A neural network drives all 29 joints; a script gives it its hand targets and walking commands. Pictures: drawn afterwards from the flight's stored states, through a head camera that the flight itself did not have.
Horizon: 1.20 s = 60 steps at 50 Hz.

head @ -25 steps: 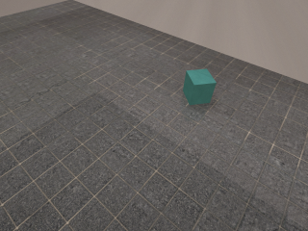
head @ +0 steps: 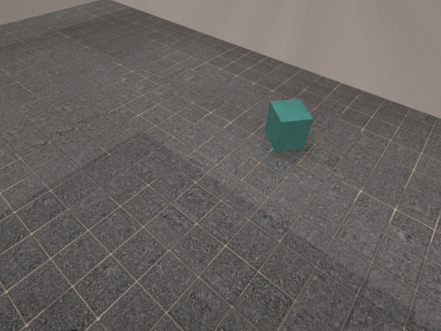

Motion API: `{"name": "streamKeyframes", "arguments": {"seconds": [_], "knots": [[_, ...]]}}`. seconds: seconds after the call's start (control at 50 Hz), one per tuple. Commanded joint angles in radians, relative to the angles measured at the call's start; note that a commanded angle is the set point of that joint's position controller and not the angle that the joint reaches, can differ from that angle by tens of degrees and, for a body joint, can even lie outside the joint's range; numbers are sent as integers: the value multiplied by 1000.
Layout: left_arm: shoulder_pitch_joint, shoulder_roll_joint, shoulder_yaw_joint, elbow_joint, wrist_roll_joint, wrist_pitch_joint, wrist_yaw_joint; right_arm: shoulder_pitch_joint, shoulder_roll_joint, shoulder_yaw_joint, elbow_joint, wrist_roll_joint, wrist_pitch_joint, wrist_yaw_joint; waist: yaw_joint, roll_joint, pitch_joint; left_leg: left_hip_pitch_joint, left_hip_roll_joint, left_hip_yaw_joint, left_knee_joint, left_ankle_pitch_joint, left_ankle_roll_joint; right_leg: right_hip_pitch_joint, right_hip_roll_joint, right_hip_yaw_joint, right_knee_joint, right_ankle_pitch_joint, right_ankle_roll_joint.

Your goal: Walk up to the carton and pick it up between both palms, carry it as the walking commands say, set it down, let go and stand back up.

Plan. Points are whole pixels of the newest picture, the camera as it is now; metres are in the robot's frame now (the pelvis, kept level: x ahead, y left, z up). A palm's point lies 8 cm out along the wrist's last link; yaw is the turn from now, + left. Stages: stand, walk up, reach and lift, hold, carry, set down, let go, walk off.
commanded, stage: stand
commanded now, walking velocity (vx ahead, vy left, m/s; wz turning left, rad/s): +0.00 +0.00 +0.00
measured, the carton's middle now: (287, 124) +1.50 -0.43 -0.66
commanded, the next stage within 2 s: walk up in 0.54 s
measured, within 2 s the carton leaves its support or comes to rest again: neither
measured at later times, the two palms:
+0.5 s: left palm out of the picture +0.09 +0.31 -0.11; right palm out of the picture +0.09 -0.32 -0.10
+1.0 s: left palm (73, 302) +0.20 +0.29 -0.07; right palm out of the picture +0.06 -0.43 -0.09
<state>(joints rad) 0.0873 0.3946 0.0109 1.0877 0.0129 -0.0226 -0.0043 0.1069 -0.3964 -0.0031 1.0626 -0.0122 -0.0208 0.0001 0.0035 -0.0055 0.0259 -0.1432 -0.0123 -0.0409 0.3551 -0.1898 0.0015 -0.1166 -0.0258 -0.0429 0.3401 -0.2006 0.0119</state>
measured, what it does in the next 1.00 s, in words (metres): lifts its right foot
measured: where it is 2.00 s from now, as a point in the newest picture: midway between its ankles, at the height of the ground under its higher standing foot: (258, 275)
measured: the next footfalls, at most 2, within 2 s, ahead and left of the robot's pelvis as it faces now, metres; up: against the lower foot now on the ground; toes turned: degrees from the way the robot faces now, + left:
right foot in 1.04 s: +0.16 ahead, -0.22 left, +0.00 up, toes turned -10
left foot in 1.40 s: +0.37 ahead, +0.00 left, +0.00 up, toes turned -5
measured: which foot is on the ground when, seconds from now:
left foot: down 0.00-1.00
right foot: down 0.00-0.78, up 0.80-1.00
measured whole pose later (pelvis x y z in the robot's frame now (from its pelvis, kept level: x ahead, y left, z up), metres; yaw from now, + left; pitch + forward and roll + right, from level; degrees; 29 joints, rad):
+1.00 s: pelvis +0.05 -0.05 -0.01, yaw -6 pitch -2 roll +1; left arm 0.16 0.50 0.12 0.94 0.02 -0.02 -0.12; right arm 0.25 -0.54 -0.11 0.96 -0.06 -0.07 0.03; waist -0.03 0.01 -0.01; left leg -0.05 0.07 0.04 0.40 -0.33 0.00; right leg -0.41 -0.08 -0.01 0.70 -0.35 0.00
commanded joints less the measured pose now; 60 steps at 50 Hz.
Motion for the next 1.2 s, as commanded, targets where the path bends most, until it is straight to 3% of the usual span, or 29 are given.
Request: {"name": "streamKeyframes", "arguments": {"seconds": [0.0,0.06,0.1,0.22,0.24,0.3,0.32,0.34,0.44,0.64,0.66,0.68,0.7,0.72,0.74,0.78,0.8,0.86,0.92,0.98,1.0,1.02,1.04,1.06,1.08,1.1,1.14,1.16,1.18], "knots": [[-39,153,29,-52,-3,-12,6,-31,-165,-34,-39,-1,-17,-12,0,32,-74,-22,125,-87,-35,153,33,45,-115,90,-53,128,-40],[-25,163,31,-44,-13,-12,2,-59,-169,-28,-39,-1,-12,-7,24,-8,-109,-12,126,-88,-35,209,25,95,-115,93,-38,194,-31],[-29,169,33,-44,-7,-4,8,-44,-182,-34,-45,-7,-16,-11,11,27,-48,-13,121,-77,-55,177,24,48,-115,92,-35,152,-31],[-40,170,36,-49,-2,-2,9,-14,-181,-28,-37,-3,-10,-11,4,-36,-41,2,124,-95,-60,155,23,21,-101,80,-44,113,-32],[-38,160,33,-48,4,-8,9,-30,-180,-36,-52,-6,-13,-10,-8,23,-80,10,128,-80,-36,154,32,45,-108,88,-52,121,-31],[-38,184,38,-47,-5,-6,14,-28,-182,-31,-38,7,-8,-8,-5,38,-60,-8,128,-91,-60,184,30,54,-124,104,-40,167,-43],[-31,162,38,-50,-2,-7,14,-24,-173,-28,-39,1,-10,-11,21,11,-82,0,127,-92,-56,173,36,66,-123,98,-47,138,-39],[-55,182,42,-46,7,-10,15,-33,-151,-24,-49,-1,-10,-12,-9,-43,-66,12,132,-93,-63,195,29,48,-118,82,-29,151,-35],[-30,157,36,-44,-3,-3,10,-22,-173,-20,-44,5,-13,-15,2,21,-30,-15,123,-86,-62,134,26,32,-115,95,-53,103,-34],[-53,178,44,-41,-3,8,9,-16,-180,-32,-39,-3,-7,-11,-1,-28,-45,-13,125,-89,-82,110,6,23,-111,81,-50,75,-34],[-17,153,33,-48,-5,6,4,-18,-189,-34,-38,-3,-10,-14,15,20,-48,-11,131,-75,-60,111,18,36,-111,91,-62,84,-33],[-24,165,32,-38,-3,1,9,-40,-169,-38,-44,2,-9,-10,-13,6,-46,14,121,-97,-62,108,16,14,-109,91,-54,102,-35],[-35,180,40,-37,0,4,10,-47,-167,-29,-53,-2,-10,-10,-6,3,-54,-12,130,-97,-57,127,21,44,-114,89,-54,109,-32],[50,288,105,-126,18,-6,-34,42,-293,-106,-103,-25,-38,13,-13,3,-146,75,115,-60,20,-367,81,-69,-62,124,30,-359,-83],[4,263,100,-138,18,-6,-51,95,-329,-125,-76,-29,-47,19,-56,71,-71,131,151,-145,-10,-533,115,-287,-60,126,107,-479,-77],[-149,203,88,-225,17,-10,-66,184,-335,-141,-80,-35,-54,18,-126,139,21,265,331,-357,-177,-560,196,-590,-7,26,406,-281,-39],[-161,200,91,-248,23,-18,-61,187,-347,-150,-97,-22,-62,14,-132,100,62,281,437,-439,-194,-469,261,-675,-55,108,486,-267,-41],[-56,248,117,-215,23,-17,-90,80,-328,-147,-156,-32,-76,15,-54,79,36,120,359,-277,-226,-378,229,-523,-86,123,543,-180,-13],[27,227,136,-212,11,-2,-119,-37,-330,-141,-192,-42,-78,29,27,220,59,-128,269,-71,-230,-388,168,-280,-86,55,427,-142,-14],[91,234,147,-202,-2,-13,-111,-26,-335,-131,-206,-43,-60,33,60,144,34,-269,233,12,-51,-426,146,-33,-17,-59,240,-63,-12],[206,265,167,-155,3,-23,-103,-24,-295,-120,-217,-48,-56,34,108,-18,30,-431,203,44,122,-483,124,132,12,-34,261,-93,-23],[333,330,183,-146,4,-34,-81,3,-240,-93,-221,-43,-54,38,171,-273,-28,-559,87,182,525,-434,98,280,-80,143,69,-384,-75],[371,404,188,-196,22,-41,-65,-24,-188,-62,-279,-27,-56,41,187,-457,24,-693,-2,67,780,-436,40,177,-278,608,-168,-642,-184],[249,406,169,-265,13,-49,-58,-27,-255,-82,-275,-15,-54,39,117,-252,44,-639,49,-16,841,-315,31,68,-352,691,-218,-617,-249],[192,380,164,-273,-2,-48,-57,10,-326,-99,-250,0,-54,46,73,-90,15,-574,112,-39,815,-201,51,57,-304,627,-190,-574,-237],[171,378,161,-268,-10,-51,-52,52,-319,-103,-241,-1,-55,52,43,-47,6,-545,129,-41,807,-159,41,20,-293,585,-151,-465,-234],[133,331,148,-291,-3,-55,-53,144,-321,-105,-200,8,-51,62,-9,-83,-5,-378,130,4,649,-165,9,-122,-200,370,-138,-376,-222],[127,332,144,-306,-5,-57,-55,151,-289,-102,-200,1,-46,67,-5,-160,10,-352,120,26,579,-171,-9,-131,-207,331,-143,-357,-242],[132,320,136,-311,-6,-55,-54,111,-298,-108,-222,-13,-43,72,6,-159,45,-331,118,33,537,-134,-18,-161,-211,320,-154,-315,-240]]}}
